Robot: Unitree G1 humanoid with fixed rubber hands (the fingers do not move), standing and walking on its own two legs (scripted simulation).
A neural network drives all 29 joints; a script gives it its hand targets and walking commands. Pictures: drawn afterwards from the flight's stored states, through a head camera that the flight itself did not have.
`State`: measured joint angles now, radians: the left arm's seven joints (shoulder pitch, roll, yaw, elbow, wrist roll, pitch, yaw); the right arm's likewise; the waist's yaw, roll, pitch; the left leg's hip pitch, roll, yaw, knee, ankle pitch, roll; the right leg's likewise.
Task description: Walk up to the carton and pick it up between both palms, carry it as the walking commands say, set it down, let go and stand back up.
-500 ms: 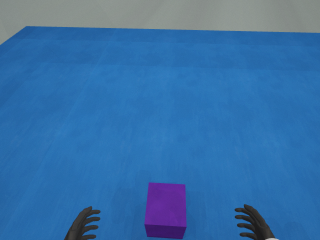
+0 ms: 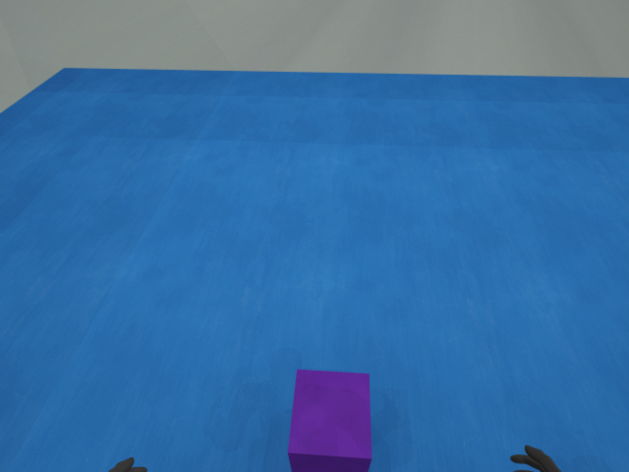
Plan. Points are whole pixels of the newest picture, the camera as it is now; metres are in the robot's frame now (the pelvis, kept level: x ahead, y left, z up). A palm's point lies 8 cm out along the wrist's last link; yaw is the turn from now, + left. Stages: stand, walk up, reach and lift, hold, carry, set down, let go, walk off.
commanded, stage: stand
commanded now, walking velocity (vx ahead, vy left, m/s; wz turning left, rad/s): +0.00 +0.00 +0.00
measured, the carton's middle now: (330, 427) +0.42 -0.01 -0.65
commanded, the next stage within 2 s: none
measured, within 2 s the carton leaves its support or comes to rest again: neither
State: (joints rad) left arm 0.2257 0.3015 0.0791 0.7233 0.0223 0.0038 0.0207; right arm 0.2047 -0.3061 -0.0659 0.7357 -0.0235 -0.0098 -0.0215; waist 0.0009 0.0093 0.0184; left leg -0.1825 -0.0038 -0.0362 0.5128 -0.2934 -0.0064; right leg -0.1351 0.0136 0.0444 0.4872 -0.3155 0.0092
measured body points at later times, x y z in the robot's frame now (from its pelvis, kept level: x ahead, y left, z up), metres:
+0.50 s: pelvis -0.01 +0.00 +0.00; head -0.02 +0.00 +0.45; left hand +0.09 +0.29 -0.11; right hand +0.09 -0.29 -0.11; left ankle -0.01 +0.12 -0.74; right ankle -0.03 -0.13 -0.74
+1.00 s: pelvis -0.03 +0.00 +0.01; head -0.03 +0.00 +0.46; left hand +0.06 +0.30 -0.11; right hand +0.06 -0.30 -0.11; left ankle -0.01 +0.12 -0.74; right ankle -0.03 -0.13 -0.74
